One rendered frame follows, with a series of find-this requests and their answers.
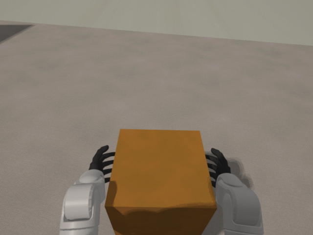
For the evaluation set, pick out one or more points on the robot right forearm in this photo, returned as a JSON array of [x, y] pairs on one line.
[[242, 213]]

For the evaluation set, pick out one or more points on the robot left forearm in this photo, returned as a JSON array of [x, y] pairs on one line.
[[81, 205]]

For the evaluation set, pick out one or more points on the carton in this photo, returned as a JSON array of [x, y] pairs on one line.
[[160, 184]]

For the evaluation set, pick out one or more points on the right robot hand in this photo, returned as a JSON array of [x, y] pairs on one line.
[[220, 167]]

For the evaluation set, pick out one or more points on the left robot hand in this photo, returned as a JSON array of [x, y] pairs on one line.
[[99, 157]]

